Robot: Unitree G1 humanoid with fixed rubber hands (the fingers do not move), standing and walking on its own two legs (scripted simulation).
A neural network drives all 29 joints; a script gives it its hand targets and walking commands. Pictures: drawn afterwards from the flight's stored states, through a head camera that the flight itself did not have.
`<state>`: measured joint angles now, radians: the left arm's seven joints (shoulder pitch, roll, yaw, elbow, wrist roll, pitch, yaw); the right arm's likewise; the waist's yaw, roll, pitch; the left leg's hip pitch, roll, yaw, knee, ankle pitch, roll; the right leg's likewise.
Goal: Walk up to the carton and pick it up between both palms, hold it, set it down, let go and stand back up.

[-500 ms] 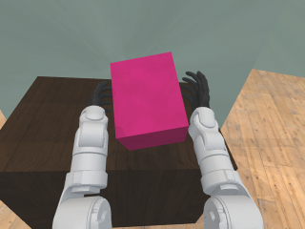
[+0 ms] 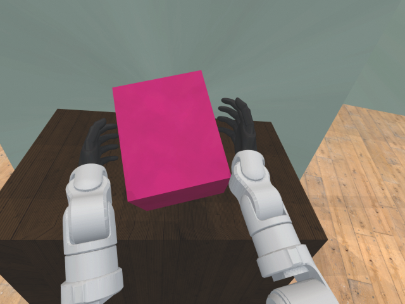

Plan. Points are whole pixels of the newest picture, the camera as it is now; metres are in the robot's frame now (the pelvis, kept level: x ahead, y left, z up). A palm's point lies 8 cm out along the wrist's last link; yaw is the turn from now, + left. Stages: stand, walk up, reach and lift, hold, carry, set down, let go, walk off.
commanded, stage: hold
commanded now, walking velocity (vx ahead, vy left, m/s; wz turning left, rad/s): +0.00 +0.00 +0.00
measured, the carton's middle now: (172, 144) +0.42 +0.04 +0.13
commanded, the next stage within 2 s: none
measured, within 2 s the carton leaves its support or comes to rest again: neither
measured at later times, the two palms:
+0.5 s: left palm (137, 160) +0.35 +0.11 +0.15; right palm (278, 155) +0.34 -0.16 +0.18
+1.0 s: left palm (114, 166) +0.32 +0.14 +0.16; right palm (262, 154) +0.34 -0.12 +0.19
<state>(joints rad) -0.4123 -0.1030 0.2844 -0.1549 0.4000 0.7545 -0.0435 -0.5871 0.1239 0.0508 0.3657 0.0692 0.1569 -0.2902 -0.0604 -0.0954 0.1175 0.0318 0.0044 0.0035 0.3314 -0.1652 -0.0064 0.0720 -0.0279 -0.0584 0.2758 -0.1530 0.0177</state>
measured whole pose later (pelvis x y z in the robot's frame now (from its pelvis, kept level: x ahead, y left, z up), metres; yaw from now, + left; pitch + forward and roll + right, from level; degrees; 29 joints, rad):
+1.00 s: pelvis -0.02 -0.01 +0.00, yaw +0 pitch -14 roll +0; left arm -0.51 -0.11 0.28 0.01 0.46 0.77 -0.07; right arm -0.63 0.10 -0.03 0.47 0.07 0.17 -0.27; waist -0.06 -0.08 0.16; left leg 0.07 0.02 0.00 0.31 -0.13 -0.01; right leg 0.09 -0.02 -0.06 0.28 -0.13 0.00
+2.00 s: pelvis -0.01 -0.01 +0.00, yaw +0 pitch -14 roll -1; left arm -0.45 -0.11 0.28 -0.10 0.45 0.79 -0.08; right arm -0.58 0.10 0.03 0.44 0.06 0.17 -0.29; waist -0.06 -0.08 0.15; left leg 0.06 0.02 0.00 0.33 -0.15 -0.01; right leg 0.11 -0.02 -0.06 0.27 -0.13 0.01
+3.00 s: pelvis +0.00 -0.01 +0.00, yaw +0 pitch -12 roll -1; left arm -0.48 -0.11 0.31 0.04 0.44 0.68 -0.08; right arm -0.64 0.10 -0.02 0.49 0.05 0.09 -0.25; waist -0.06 -0.08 0.15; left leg 0.06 0.02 0.00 0.32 -0.16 -0.02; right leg 0.10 -0.01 -0.07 0.27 -0.15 0.00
